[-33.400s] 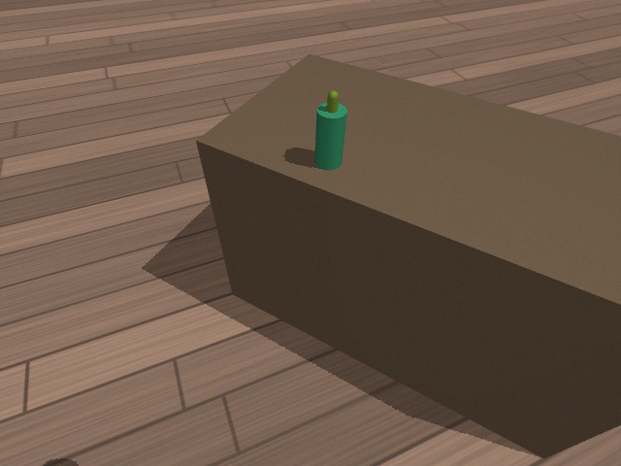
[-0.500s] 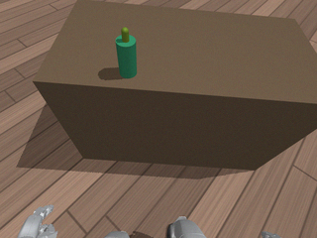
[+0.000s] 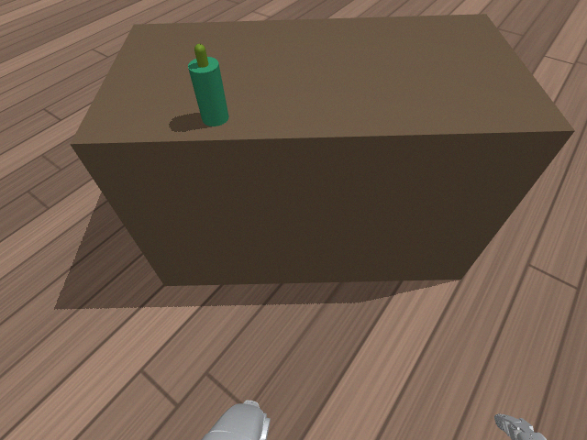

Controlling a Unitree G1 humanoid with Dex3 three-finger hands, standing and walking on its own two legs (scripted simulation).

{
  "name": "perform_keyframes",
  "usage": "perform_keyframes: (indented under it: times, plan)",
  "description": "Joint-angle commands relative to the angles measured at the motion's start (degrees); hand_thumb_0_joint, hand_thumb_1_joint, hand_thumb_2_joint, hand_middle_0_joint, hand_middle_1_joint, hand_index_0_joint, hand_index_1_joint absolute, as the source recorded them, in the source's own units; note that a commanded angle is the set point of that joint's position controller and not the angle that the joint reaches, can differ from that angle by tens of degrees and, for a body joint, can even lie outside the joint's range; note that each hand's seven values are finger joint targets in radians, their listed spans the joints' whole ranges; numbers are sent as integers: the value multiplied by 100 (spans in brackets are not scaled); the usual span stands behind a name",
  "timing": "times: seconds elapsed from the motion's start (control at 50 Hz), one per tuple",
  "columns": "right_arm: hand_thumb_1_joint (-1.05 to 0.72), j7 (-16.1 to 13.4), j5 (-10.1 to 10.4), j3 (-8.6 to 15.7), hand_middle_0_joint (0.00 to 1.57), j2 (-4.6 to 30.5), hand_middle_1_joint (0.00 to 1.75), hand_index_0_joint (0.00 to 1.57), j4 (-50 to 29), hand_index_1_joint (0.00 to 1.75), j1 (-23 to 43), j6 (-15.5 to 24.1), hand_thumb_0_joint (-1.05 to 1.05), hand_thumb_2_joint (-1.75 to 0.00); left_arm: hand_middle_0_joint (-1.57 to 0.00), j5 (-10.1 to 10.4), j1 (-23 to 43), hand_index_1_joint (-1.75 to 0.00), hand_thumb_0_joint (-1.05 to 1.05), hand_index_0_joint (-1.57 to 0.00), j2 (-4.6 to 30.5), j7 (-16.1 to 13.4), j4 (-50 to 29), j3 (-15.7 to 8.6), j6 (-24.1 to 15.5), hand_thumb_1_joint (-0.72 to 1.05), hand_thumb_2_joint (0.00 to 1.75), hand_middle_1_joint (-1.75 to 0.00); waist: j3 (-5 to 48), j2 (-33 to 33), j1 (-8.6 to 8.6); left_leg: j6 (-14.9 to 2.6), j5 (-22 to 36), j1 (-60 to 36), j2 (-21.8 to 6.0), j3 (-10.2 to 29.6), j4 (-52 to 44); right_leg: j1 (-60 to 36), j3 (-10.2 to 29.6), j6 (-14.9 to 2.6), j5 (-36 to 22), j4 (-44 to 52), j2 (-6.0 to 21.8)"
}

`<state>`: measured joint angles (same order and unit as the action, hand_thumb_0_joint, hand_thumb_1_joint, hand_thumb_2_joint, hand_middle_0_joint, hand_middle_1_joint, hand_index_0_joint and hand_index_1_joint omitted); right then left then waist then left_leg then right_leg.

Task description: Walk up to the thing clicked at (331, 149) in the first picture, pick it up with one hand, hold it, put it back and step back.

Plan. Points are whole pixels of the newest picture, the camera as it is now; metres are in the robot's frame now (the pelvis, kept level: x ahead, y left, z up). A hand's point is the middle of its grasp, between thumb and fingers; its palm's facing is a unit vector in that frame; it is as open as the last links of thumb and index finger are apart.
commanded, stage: step back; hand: left
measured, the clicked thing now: (207, 84) +0.79 +0.23 +0.03
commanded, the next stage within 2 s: stand in 1.84 s
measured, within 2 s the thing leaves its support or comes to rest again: neither
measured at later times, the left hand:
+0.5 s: hand out of the picture -0.09 +0.24 -0.16, palm faces +0.04 -0.93 -0.36, open 7.3 cm
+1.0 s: hand out of the picture -0.26 +0.22 -0.14, palm faces +0.15 -0.89 -0.44, open 7.4 cm
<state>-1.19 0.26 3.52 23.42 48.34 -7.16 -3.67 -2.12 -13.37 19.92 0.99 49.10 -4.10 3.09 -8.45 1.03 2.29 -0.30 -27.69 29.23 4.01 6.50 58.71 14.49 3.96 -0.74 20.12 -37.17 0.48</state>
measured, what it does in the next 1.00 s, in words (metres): walks backwards: left foot, then right foot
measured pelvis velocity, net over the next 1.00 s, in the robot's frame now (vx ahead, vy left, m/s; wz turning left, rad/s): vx -0.30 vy -0.07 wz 0.11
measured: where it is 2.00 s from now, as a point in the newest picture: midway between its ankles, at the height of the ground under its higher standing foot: outside the picture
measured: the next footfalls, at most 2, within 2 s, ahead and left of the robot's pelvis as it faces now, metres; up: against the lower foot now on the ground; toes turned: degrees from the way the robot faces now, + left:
left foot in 0.20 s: -0.04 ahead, +0.11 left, +0.00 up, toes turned +3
right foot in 0.56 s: -0.21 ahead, -0.18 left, +0.00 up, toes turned +6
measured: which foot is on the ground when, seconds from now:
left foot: up 0.00-0.18, down 0.20-0.60, up 0.62-0.92, down 0.94-1.00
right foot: down 0.00-0.24, up 0.26-0.54, down 0.56-1.00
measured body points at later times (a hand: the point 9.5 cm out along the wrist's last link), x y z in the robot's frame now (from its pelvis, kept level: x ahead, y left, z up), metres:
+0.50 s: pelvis -0.17 -0.03 +0.00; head -0.11 -0.01 +0.44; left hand -0.09 +0.29 -0.13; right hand -0.02 -0.34 -0.10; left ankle -0.08 +0.11 -0.73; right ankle -0.21 -0.19 -0.68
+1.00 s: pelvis -0.30 -0.07 -0.01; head -0.27 -0.08 +0.44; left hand -0.27 +0.27 -0.11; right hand -0.20 -0.37 -0.14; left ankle -0.33 +0.05 -0.73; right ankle -0.24 -0.18 -0.72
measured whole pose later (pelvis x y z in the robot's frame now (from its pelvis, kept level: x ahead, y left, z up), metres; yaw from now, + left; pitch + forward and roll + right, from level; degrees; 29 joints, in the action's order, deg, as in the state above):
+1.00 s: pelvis -0.30 -0.07 -0.01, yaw +7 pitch -3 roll +3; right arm 1.0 -2.5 3.1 19.6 55.6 -13.2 -2.0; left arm -1.7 -12.2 23.0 -0.4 51.1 -4.6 1.1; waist -5.6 -2.0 2.1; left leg -0.4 -19.7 10.8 3.3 0.3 33.3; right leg 21.1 -0.3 -1.0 23.3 -43.5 4.5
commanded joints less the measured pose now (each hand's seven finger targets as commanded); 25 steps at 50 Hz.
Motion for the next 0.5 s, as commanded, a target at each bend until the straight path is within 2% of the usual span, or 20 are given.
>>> perform_keyframes:
  times: [0.0,0.02,0.08,0.12,0.14,0.16,0.18,0.2,0.22,0.24,0.26,0.28,0.3,0.32,0.34,0.38,0.4,0.44,0.46,0.48]
  plan:
    - [-90,-134,-9,171,20,903,30,20,-356,30,-318,280,0,-90,-20,-57,816,-30,0,-20,1566,-190,-791,-469,-199,90,90,-30,609,-1117,-262,56,25,-121,323,78,909,216,622,-982,-2716,1084,997]
    - [-90,-136,-43,149,20,907,30,20,-385,30,-220,299,0,-90,-20,-65,573,-30,0,-20,1508,-204,-809,-433,-185,90,90,-30,585,-1025,-86,76,-23,-129,281,-3,594,107,607,-967,-2715,1032,924]
    - [-90,-129,-64,113,20,803,30,20,-455,30,-185,373,0,-90,-20,-81,226,-30,0,-20,1418,-288,-813,-431,-132,90,90,-30,927,-1283,113,124,-146,163,-33,-239,-1010,-1329,742,-1030,-3388,672,1071]
    - [-90,-124,-119,129,20,774,30,20,-393,30,-463,406,0,-90,-20,-11,317,-30,0,-20,1468,-292,-897,-427,-84,90,90,-30,1198,-1394,8,59,26,-321,-284,-425,-2045,-1462,858,-1020,-3503,365,1271]
    - [-90,-112,-132,148,20,763,30,20,-304,30,-642,430,0,-90,-20,39,360,-30,0,-20,1457,-276,-932,-415,-47,90,90,-30,1327,-1293,-63,23,600,-696,-246,-597,-2804,-1434,730,-938,-3479,52,1168]
    - [-90,-103,-150,195,20,801,30,20,-202,30,-859,433,0,-90,-20,82,481,-30,0,-20,1472,-251,-978,-366,-1,90,90,-30,1369,-1130,-175,-13,1449,-1266,-175,-780,-3539,-1012,573,-779,-3134,-198,1059]
    - [-90,-109,-200,263,20,906,30,20,-185,30,-895,436,0,-90,-20,94,526,-30,0,-20,1319,-229,-1035,-307,51,90,90,-30,1421,-879,-169,-114,2135,-1732,-364,-426,-3792,-502,546,-570,-2400,-383,889]
    - [-90,-110,-277,369,20,1309,30,20,-250,30,-741,445,0,-90,-20,104,306,-30,0,-20,1075,-200,-1046,-247,70,90,90,-30,1463,97,-14,-440,2960,-2357,-1367,947,-3803,596,275,-296,-1102,-1042,349]
    - [-90,-69,-262,441,20,1877,30,20,-372,30,-421,420,0,-90,-20,149,403,-30,0,-20,1060,-222,-1054,-256,73,90,90,-30,1257,1057,-45,-1180,3429,-2132,-2433,2157,-3907,1419,-110,-89,1329,-1924,-550]
    - [-90,-81,-246,496,20,2154,30,20,-430,30,-429,426,0,-90,-20,105,738,-30,0,-20,1350,-283,-1037,-366,94,90,90,-30,1150,1145,-398,-1808,3244,-1111,-2978,2771,-4008,926,614,-24,1854,-2908,-422]
    - [-90,-110,-257,461,20,1933,30,20,-402,30,-206,432,0,-90,-20,95,718,-30,0,-20,1492,-271,-925,-393,106,90,90,-30,854,795,-287,-1773,2785,-668,-2825,2400,-4027,830,823,-38,1635,-3329,-391]
    - [-90,-125,-263,376,20,1661,30,20,-419,30,-74,438,0,-90,-20,106,739,-30,0,-20,1446,-222,-856,-428,120,90,90,-30,774,555,-206,-1508,3005,-753,-2353,1580,-3880,875,939,-64,1296,-3530,-487]
    - [-90,-128,-304,301,20,1395,30,20,-469,30,215,437,0,-90,-20,158,442,-30,0,-20,1338,-198,-723,-409,124,90,90,-30,728,426,33,-1208,3105,-962,-1855,899,-3772,1069,995,-88,932,-3698,-596]
    - [-90,-127,-266,288,20,1308,30,20,-506,30,239,437,0,-90,-20,158,148,-30,0,-20,1336,-174,-647,-401,120,90,90,-30,729,536,111,-1115,3004,-1193,-1753,675,-3719,1267,875,-55,713,-3748,-693]
    - [-90,-109,-257,291,20,1283,30,20,-496,30,175,430,0,-90,-20,134,51,-30,0,-20,1378,-153,-586,-419,108,90,90,-30,747,541,65,-1138,2614,-1158,-1741,717,-3765,1204,723,33,654,-3722,-714]
    - [-90,-80,-262,302,20,1231,30,20,-485,30,15,384,0,-90,-20,96,138,-30,0,-20,1294,-137,-569,-409,58,90,90,-30,778,662,-117,-1221,2118,-1559,-1691,745,-3740,1196,528,211,727,-2999,-561]
    - [-90,-72,-248,295,20,1166,30,20,-503,30,-17,363,0,-90,-20,73,164,-30,0,-20,1253,-132,-608,-374,10,90,90,-30,845,751,-171,-1254,2145,-1960,-1644,647,-3642,1346,427,264,756,-2530,-495]
    - [-90,-68,-238,311,20,1226,30,20,-544,30,-41,314,0,-90,-20,73,154,-30,0,-20,1229,-127,-598,-319,-52,90,90,-30,1065,1003,-237,-1344,2582,-2271,-1818,575,-3388,1074,239,296,931,-1531,-226]
    - [-90,-59,-257,318,20,1276,30,20,-524,30,-108,272,0,-90,-20,83,149,-30,0,-20,1218,-131,-557,-295,-76,90,90,-30,1194,1100,-283,-1311,2686,-2391,-1780,509,-3258,884,54,273,924,-852,-135]
    - [-90,-54,-252,332,20,1355,30,20,-527,30,-26,223,0,-90,-20,89,14,-30,0,-20,1208,-138,-450,-299,-90,90,90,-30,1263,1298,-222,-1229,2734,-2222,-1827,508,-3156,533,-54,213,810,-322,-47]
